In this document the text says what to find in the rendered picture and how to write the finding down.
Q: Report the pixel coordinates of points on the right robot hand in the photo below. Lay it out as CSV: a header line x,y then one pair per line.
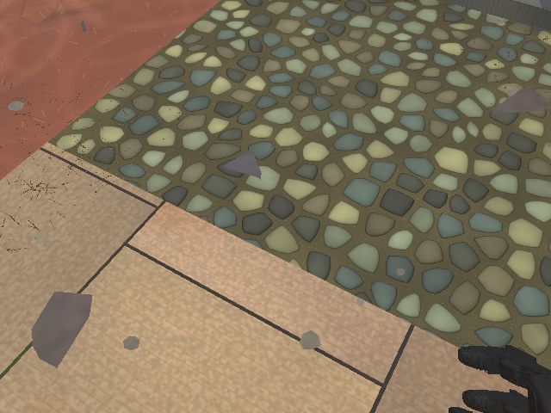
x,y
517,367

